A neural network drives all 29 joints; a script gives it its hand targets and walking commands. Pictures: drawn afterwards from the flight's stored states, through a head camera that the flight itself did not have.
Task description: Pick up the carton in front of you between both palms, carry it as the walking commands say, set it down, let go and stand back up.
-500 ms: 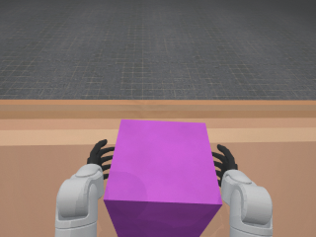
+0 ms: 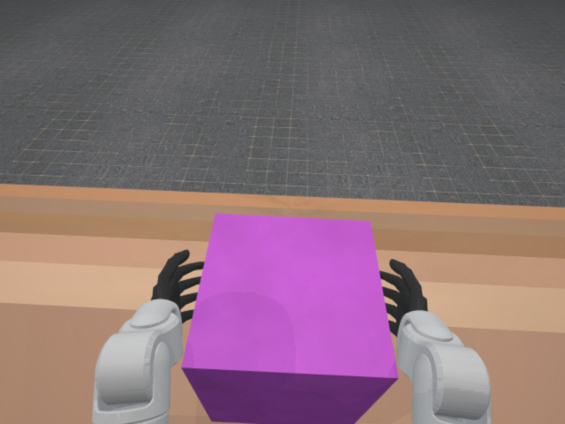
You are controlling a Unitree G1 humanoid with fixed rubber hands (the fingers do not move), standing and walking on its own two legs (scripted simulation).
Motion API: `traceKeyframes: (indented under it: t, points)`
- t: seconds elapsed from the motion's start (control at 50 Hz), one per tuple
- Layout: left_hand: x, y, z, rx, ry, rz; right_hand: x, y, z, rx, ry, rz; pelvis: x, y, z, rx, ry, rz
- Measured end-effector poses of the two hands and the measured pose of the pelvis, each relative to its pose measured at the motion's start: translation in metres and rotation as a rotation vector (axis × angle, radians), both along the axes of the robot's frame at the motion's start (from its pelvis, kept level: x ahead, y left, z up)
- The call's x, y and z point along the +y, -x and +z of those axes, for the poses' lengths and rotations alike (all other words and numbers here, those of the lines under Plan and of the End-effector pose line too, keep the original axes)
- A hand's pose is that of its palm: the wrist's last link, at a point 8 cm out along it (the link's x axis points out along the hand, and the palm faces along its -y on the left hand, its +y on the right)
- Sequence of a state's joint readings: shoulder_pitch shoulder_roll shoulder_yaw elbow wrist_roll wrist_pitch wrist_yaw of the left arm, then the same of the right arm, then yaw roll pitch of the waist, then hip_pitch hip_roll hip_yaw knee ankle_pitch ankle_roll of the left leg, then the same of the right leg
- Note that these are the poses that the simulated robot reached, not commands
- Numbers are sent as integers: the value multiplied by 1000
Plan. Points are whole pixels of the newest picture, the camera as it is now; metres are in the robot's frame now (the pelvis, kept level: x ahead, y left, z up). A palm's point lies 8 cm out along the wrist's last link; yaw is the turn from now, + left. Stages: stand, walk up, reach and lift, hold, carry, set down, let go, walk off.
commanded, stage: carry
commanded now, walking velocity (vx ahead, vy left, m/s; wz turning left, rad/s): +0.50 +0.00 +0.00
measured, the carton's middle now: (286, 326) +0.28 +0.01 +0.01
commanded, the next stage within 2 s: none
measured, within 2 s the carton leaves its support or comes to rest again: neither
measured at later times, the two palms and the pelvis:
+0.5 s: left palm (214, 124) +0.67 +0.16 +0.10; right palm (364, 132) +0.65 -0.14 +0.10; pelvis +0.31 +0.03 -0.02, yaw -2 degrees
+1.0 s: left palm (240, 66) +0.99 +0.15 +0.08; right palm (350, 70) +0.99 -0.15 +0.07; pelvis +0.62 -0.01 -0.04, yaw -1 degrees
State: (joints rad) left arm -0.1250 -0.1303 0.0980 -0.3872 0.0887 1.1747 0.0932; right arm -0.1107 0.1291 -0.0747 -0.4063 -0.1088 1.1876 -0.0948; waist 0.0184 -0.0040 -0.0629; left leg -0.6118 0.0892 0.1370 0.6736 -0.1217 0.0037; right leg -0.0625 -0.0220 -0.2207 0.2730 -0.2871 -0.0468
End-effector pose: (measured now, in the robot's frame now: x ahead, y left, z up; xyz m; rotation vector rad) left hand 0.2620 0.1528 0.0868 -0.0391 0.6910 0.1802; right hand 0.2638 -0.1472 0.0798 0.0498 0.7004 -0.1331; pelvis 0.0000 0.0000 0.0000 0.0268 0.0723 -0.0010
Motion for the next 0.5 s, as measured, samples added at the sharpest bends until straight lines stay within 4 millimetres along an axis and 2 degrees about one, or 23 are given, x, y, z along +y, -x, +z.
traceKeyframes:
  t: [0.08,0.16,0.24,0.32,0.44,0.5]
  points:
    - [6,-68,0,-44,15,-28,6,-60,5,-44,10,-33,12,-64,-13,-10,13,-12]
    - [16,-141,-14,-56,36,-57,16,-125,-2,-56,27,-64,28,-126,-33,-28,5,-40]
    - [18,-200,-18,24,30,-93,19,-173,-9,25,18,-105,39,-167,-23,-14,19,-56]
    - [16,-257,-12,47,32,-112,18,-223,-3,48,27,-117,44,-208,-12,-5,36,-51]
    - [13,-354,8,-10,-6,-120,15,-327,19,-6,61,-72,40,-275,-11,4,41,-35]
    - [11,-404,12,-13,-23,-113,12,-383,22,-9,69,-44,33,-314,-15,8,36,-28]
